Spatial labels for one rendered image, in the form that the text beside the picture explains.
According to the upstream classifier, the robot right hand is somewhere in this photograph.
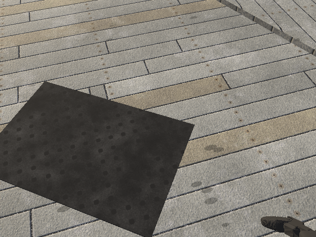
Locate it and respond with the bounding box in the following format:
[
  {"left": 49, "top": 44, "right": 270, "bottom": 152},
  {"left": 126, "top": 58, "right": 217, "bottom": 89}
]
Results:
[{"left": 261, "top": 216, "right": 316, "bottom": 237}]

